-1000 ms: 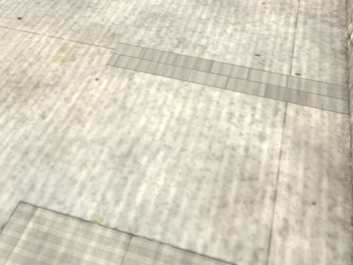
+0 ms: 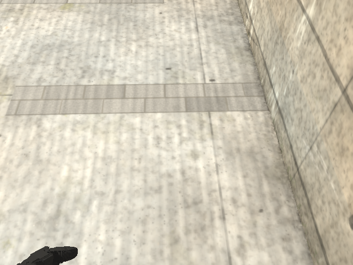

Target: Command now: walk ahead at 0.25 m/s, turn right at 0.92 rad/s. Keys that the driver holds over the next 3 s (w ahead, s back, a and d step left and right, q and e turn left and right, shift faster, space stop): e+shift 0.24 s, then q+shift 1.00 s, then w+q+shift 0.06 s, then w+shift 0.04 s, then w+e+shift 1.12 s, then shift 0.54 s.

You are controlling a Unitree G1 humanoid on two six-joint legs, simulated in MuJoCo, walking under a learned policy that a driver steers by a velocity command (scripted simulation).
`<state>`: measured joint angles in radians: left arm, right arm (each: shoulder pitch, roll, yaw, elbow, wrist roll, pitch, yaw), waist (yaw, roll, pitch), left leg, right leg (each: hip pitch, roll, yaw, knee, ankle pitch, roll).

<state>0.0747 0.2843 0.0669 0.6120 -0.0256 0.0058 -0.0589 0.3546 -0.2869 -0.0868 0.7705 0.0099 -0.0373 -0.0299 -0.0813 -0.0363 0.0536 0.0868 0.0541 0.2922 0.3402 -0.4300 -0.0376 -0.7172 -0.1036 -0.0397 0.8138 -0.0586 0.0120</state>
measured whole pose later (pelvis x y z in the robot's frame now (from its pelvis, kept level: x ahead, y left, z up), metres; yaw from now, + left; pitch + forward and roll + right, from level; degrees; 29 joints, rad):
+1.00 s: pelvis +0.22 -0.02 +0.01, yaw +9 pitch +2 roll +0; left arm 0.12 0.29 0.08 0.74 0.02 -0.01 0.02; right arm 0.17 -0.35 -0.11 0.56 0.04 0.06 -0.05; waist 0.00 0.03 0.03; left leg -0.41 -0.17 -0.31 0.70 -0.40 -0.01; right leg -0.30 0.07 0.10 0.48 -0.20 -0.01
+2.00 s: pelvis +0.57 +0.20 -0.01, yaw +9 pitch -1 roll +0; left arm 0.40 0.33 0.07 0.86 0.02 0.00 -0.01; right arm 0.18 -0.22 0.02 0.71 -0.06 -0.09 0.00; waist 0.04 -0.01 0.02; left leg -0.42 0.04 -0.09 1.39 -0.33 0.00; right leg -0.27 0.22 -0.03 0.61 -0.33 -0.21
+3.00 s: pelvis +1.30 +0.17 +0.01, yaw -29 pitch +2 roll +0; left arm 0.19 0.27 0.03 0.79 0.01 -0.03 -0.01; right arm 0.13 -0.32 -0.04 0.68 -0.01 -0.04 -0.06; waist 0.03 0.05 0.06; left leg -0.61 0.09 -0.07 0.93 -0.29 -0.10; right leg -0.31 0.11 0.05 0.41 -0.13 -0.10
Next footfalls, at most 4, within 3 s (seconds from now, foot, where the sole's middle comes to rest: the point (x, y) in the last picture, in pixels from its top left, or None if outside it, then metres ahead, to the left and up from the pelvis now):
0.06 right None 0.21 -0.12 -0.76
0.56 left None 0.29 0.09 -0.76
0.94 right None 0.29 -0.12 -0.76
1.42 left None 0.19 0.14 -0.76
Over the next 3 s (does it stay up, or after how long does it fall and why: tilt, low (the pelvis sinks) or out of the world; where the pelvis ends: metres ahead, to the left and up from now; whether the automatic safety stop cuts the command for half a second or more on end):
stays up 1.30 0.17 0.01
